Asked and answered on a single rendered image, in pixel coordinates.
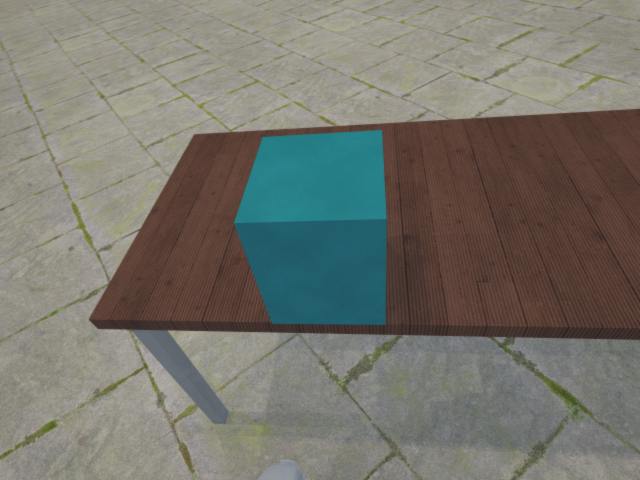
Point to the table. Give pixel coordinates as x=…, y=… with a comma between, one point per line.
x=515, y=226

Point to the carton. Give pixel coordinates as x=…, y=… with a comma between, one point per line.
x=313, y=225

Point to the robot left shin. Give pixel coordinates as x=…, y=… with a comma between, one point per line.
x=288, y=462

